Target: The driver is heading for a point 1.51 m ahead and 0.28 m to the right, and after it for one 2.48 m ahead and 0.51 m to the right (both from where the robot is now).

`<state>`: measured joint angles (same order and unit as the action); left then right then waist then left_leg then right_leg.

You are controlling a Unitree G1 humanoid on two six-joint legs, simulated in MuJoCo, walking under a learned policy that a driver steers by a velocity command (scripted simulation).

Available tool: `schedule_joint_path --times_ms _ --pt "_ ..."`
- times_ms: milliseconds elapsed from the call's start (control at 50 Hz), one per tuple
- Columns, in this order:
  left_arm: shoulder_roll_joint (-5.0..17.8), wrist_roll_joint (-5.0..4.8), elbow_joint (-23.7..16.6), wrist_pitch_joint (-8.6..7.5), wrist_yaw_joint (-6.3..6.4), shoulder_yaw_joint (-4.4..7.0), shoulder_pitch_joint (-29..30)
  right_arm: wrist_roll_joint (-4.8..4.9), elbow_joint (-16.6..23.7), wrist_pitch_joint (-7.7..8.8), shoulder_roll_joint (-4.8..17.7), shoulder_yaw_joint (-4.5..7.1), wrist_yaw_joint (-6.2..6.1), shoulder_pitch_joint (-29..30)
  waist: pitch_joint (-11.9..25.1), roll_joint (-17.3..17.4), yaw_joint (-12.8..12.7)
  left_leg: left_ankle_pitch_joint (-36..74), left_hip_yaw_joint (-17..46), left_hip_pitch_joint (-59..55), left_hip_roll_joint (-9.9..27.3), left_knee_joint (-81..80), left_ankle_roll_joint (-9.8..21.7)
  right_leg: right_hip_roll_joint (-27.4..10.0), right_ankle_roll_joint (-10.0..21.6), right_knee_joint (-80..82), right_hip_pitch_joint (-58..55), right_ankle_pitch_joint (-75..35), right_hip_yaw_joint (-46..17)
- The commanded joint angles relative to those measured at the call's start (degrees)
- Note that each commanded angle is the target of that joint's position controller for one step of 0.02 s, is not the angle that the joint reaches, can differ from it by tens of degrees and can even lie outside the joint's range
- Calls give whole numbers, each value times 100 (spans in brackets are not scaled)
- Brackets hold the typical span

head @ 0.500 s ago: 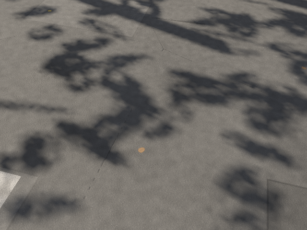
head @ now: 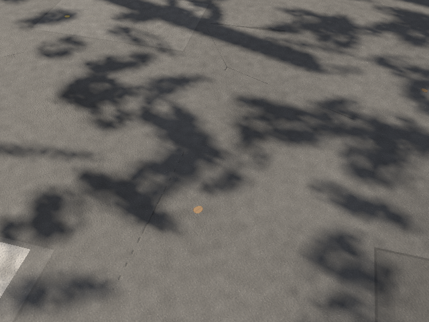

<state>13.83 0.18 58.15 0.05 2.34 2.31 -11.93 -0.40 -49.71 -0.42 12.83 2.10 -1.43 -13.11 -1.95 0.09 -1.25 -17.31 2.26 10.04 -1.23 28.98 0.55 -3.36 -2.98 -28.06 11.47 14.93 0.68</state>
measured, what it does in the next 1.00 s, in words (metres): walks ahead: left foot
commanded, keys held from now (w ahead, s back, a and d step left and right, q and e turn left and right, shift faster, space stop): no key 0.30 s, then w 0.70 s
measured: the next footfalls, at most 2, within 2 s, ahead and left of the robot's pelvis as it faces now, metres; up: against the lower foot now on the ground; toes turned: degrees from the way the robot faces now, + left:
left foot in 1.00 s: +0.44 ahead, +0.08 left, +0.00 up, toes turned +2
right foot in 1.54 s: +0.75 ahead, -0.16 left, +0.00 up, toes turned -3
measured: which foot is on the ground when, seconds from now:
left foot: down 0.00-0.54, up 0.56-0.98, down 1.00-1.00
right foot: down 0.00-1.00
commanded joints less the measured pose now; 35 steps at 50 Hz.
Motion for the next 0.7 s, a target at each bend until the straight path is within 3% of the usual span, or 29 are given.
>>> schedule_joint_path --times_ms 20,300,340,380,400,420,440,480,520,540,560,580,600,620,660,680,700 --pt "638 -4 -78 -36 32 118 -104 8 122 63 594 121 -32 -63 60 36 3 1218 199 253 245 -566 106 -2 71 346 -159 -842 3" --pt "476 -12 302 -4 68 73 -290 33 -502 63 532 49 -67 -217 -38 7 24 1110 104 277 195 -634 78 58 97 401 -139 -778 52" --pt "407 -60 397 14 82 68 -430 79 -617 29 600 78 -92 -352 11 119 56 -692 87 318 103 -716 210 305 171 145 -22 616 324" --pt "392 -86 282 -31 88 71 -267 130 -594 37 802 142 -100 -425 -473 382 161 -2661 621 717 427 -1077 524 419 307 -313 666 1806 416" --pt "293 -88 192 -108 63 48 -136 157 -615 90 918 179 -86 -598 -644 655 256 -3125 1183 688 800 -1380 742 453 341 -722 1043 1714 443" --pt "141 -107 122 -208 10 14 -77 189 -668 157 1074 233 -66 -783 -692 1038 313 -3376 1906 554 1275 -1737 1021 470 378 -1285 1302 1310 460" --pt "130 -133 64 -308 -51 10 -23 210 -684 218 1146 269 -57 -811 -795 1184 324 -3299 2461 676 1641 -1953 1258 289 493 -1687 1393 1137 211" --pt "164 -225 24 -467 -164 22 -158 211 -552 314 1022 239 -31 -415 -862 1109 75 -2684 2465 693 1766 -1888 1270 82 765 -1451 1360 1412 -7" --pt "196 -201 396 -559 -210 84 -1062 289 -362 302 899 204 -1 235 -626 716 -449 -1694 1344 1369 1091 -1237 806 319 854 185 -413 395 275" --pt "380 -118 617 -553 -213 163 -1623 239 -285 324 689 149 11 355 -349 133 -588 -883 662 1827 619 -166 531 83 802 404 -1304 143 -257" --pt "966 -114 710 -558 -206 309 -2377 171 -136 393 332 53 12 422 5 -1411 -747 -671 -330 2697 -63 1869 102 -1133 1269 1405 -2068 988 -2309" --pt "1165 -32 699 -631 -284 293 -2509 252 0 494 438 96 -6 454 -40 -1755 -654 -1493 10 3425 -212 3105 104 -1966 1871 1971 -2020 1444 -4138" --pt "787 -29 541 -695 -281 172 -1967 333 -57 564 566 125 30 356 -460 -980 -350 -1147 319 3842 198 3816 224 -1980 1862 1919 -1823 1476 -3853" --pt "542 -54 404 -727 -290 106 -1646 344 -157 618 553 120 87 243 -586 -687 -221 -523 304 3957 421 3937 345 -1681 1642 1902 -1732 1273 -3125" --pt "426 -54 280 -704 -332 36 -1382 234 -197 677 680 204 128 401 -580 -482 -133 306 119 3898 701 3499 403 -1279 1296 1976 -1702 13 -2054" --pt "252 -28 299 -656 -322 -21 -1497 199 -199 670 662 225 173 476 -472 -540 -151 511 -2 3689 744 3293 369 -1069 1192 1967 -1681 -712 -1589" --pt "225 -6 326 -619 -298 -43 -1661 189 -199 646 540 212 215 518 -377 -614 -162 660 -133 3579 726 3126 305 -962 1178 1944 -1692 -1321 -1292"
Velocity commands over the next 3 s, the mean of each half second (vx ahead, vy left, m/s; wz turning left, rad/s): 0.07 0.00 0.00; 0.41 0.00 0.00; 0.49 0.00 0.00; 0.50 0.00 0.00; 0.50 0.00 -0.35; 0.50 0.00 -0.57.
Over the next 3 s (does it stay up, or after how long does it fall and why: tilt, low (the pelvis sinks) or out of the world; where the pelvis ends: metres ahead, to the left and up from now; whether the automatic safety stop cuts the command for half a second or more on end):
stays up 1.35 -0.15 0.01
